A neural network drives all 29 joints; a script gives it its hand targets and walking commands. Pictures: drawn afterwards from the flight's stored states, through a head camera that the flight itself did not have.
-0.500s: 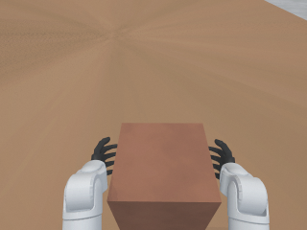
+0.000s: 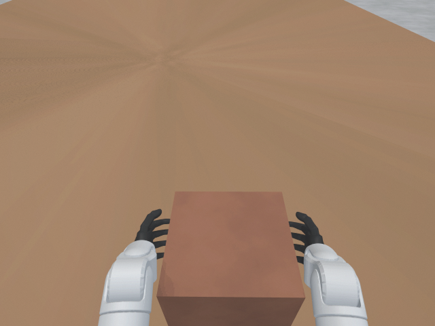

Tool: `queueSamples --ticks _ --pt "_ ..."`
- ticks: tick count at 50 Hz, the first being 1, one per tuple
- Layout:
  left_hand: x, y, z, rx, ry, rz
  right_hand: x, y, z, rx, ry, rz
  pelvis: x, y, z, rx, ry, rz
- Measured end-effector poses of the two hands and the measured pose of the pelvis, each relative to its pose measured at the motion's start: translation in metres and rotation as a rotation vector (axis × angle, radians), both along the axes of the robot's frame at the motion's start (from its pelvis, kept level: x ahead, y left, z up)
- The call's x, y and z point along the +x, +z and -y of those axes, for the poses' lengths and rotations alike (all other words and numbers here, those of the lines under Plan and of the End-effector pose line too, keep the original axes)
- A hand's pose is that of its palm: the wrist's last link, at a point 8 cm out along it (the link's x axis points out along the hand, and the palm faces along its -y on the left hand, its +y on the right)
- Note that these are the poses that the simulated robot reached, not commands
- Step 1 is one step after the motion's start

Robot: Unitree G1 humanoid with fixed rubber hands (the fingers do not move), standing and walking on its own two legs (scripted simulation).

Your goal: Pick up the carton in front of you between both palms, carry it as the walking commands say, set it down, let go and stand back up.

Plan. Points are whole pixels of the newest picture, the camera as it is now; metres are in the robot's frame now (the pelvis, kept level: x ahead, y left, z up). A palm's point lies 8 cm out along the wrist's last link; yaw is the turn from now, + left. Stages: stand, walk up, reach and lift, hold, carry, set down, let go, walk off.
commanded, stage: carry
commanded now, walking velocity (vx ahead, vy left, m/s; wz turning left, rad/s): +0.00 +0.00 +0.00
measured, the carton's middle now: (228, 270) +0.27 +0.00 -0.03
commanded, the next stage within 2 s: hold in 1.06 s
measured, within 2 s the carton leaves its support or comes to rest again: neither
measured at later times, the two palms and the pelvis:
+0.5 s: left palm (144, 251) +0.27 +0.16 +0.04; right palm (308, 255) +0.27 -0.14 +0.04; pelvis -0.02 +0.00 +0.00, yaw +0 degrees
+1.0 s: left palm (138, 253) +0.26 +0.17 +0.04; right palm (303, 256) +0.26 -0.13 +0.04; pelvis -0.02 +0.01 +0.00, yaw +0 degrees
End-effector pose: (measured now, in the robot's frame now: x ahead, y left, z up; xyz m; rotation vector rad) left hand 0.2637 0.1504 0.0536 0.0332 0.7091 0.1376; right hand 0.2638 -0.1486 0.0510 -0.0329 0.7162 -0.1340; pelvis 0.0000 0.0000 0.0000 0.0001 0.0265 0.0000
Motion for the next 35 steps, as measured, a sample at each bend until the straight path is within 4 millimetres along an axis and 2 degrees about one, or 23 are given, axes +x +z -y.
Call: queueSamples --ticks 11,19,35 --pt "0.006 -0.018 -0.001 0.022 -0.015 0.026 0.006 -0.018 -0.002 -0.021 0.017 0.026 -0.017 0.001 -0.001 0.004 0.001 0.001" --pt "0.008 -0.013 -0.003 0.014 -0.010 0.071 0.007 -0.013 -0.003 -0.013 0.007 0.072 -0.019 0.000 -0.003 0.003 0.003 -0.005" --pt "0.001 -0.014 -0.009 0.014 -0.007 0.051 0.002 -0.014 -0.009 -0.015 0.012 0.051 -0.019 -0.001 -0.008 0.000 0.004 -0.001"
